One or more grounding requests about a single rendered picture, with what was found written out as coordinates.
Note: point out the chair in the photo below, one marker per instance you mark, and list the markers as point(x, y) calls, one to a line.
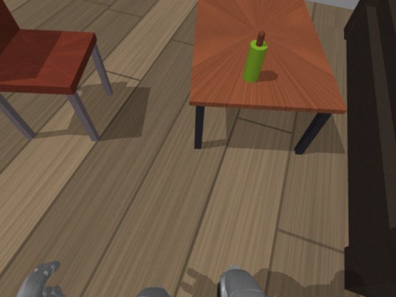
point(46, 61)

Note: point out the coffee table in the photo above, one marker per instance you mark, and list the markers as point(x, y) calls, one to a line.
point(295, 74)

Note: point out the bottle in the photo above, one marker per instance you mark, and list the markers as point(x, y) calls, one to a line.
point(255, 58)

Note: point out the left robot hand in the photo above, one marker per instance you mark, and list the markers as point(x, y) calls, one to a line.
point(34, 284)

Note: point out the sofa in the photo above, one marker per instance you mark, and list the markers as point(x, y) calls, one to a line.
point(370, 258)

